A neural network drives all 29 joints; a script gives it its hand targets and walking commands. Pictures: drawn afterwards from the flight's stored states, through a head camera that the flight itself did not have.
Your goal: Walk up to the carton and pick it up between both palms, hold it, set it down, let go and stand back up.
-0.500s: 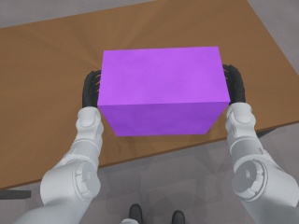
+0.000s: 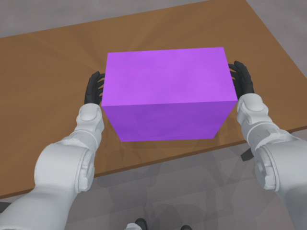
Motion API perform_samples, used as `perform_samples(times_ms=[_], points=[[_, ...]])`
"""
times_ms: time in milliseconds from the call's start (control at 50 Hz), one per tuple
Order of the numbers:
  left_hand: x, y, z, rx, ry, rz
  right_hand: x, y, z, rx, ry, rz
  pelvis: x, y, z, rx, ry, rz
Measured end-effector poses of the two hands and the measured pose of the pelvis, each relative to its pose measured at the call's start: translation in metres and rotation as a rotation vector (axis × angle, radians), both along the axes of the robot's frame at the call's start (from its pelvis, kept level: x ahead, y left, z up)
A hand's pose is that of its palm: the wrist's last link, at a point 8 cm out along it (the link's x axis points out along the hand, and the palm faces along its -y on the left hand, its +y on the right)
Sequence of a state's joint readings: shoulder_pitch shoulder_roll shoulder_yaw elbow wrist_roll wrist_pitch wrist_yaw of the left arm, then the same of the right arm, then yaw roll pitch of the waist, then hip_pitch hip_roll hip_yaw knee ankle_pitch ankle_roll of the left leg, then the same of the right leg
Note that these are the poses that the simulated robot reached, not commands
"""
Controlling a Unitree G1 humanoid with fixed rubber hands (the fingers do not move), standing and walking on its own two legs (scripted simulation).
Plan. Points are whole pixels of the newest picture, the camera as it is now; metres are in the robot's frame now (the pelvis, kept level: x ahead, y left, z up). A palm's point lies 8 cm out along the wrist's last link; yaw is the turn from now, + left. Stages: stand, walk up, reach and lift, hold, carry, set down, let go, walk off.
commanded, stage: set down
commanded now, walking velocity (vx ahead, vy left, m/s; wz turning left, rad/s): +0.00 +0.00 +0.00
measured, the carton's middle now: (165, 100) +0.48 +0.03 -0.02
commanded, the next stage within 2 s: none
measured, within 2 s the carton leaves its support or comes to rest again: neither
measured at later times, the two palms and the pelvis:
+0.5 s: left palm (80, 103) +0.44 +0.26 +0.02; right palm (253, 94) +0.48 -0.21 +0.02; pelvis -0.03 +0.00 -0.03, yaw +0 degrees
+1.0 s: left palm (54, 71) +0.44 +0.27 +0.14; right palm (295, 53) +0.49 -0.23 +0.15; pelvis -0.02 +0.00 +0.01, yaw +1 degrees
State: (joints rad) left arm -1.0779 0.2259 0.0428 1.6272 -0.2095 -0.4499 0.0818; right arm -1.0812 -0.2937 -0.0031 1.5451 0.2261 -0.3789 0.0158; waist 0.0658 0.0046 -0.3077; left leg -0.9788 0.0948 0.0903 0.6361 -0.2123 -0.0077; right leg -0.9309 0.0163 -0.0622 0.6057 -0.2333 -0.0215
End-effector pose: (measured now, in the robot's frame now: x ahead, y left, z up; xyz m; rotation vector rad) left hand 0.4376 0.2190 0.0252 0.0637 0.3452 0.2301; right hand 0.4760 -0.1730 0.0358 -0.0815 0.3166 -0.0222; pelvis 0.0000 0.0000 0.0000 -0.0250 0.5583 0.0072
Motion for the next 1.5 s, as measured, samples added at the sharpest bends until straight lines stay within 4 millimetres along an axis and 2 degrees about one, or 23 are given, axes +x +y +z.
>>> perform_samples(times_ms=[120, 260, 380, 500, 580, 680, 860, 960, 1100, 1220, 1300, 1500], points=[[-0.002, 0.014, 0.001, 0.036, -0.011, -0.002, 0.004, -0.017, -0.001, -0.013, -0.024, -0.036, -0.01, 0.001, -0.013, -0.005, 0.022, 0.003], [-0.013, 0.041, -0.016, 0.051, -0.014, 0.036, -0.001, -0.04, -0.018, -0.025, -0.007, -0.047, -0.023, -0.001, -0.024, -0.005, 0.07, 0.01], [-0.009, 0.048, -0.021, 0.05, -0.035, 0.043, 0.003, -0.042, -0.027, 0.006, -0.02, -0.024, -0.031, -0.001, -0.033, -0.01, 0.111, 0.007], [-0.001, 0.039, -0.009, 0.024, -0.068, 0.008, 0.008, -0.033, -0.018, 0.028, -0.056, -0.005, -0.035, -0.001, -0.032, -0.013, 0.104, 0.008], [0.002, 0.034, 0.008, 0.006, -0.078, 0.003, 0.008, -0.034, -0.004, 0.036, -0.057, -0.019, -0.034, 0.0, -0.027, -0.016, 0.083, 0.007], [0.006, 0.03, 0.039, 0.007, -0.092, -0.013, 0.008, -0.043, 0.03, 0.034, -0.072, -0.045, -0.031, 0.0, -0.017, -0.016, 0.037, 0.005], [0.006, 0.044, 0.09, 0.025, -0.098, 0.019, 0.012, -0.058, 0.093, 0.033, -0.086, -0.062, -0.025, -0.002, -0.002, -0.002, -0.04, 0.004], [0.006, 0.05, 0.107, 0.035, -0.106, 0.022, 0.015, -0.06, 0.114, 0.038, -0.098, -0.064, -0.021, -0.004, 0.004, -0.003, -0.067, 0.016], [0.008, 0.051, 0.122, 0.034, -0.111, 0.019, 0.017, -0.06, 0.128, 0.06, -0.102, -0.055, -0.02, -0.007, 0.009, -0.006, -0.086, 0.026], [0.003, 0.05, 0.125, 0.022, -0.109, 0.01, 0.013, -0.057, 0.128, 0.039, -0.092, -0.036, -0.02, -0.009, 0.014, -0.003, -0.117, 0.025], [-0.007, 0.05, 0.117, 0.025, -0.099, 0.009, 0.005, -0.054, 0.119, 0.042, -0.086, -0.025, -0.019, -0.01, 0.017, -0.001, -0.144, 0.031], [-0.034, 0.049, 0.088, 0.022, -0.084, 0.006, -0.023, -0.053, 0.079, 0.039, -0.041, -0.009, -0.015, -0.011, 0.02, 0.003, -0.191, 0.042]])
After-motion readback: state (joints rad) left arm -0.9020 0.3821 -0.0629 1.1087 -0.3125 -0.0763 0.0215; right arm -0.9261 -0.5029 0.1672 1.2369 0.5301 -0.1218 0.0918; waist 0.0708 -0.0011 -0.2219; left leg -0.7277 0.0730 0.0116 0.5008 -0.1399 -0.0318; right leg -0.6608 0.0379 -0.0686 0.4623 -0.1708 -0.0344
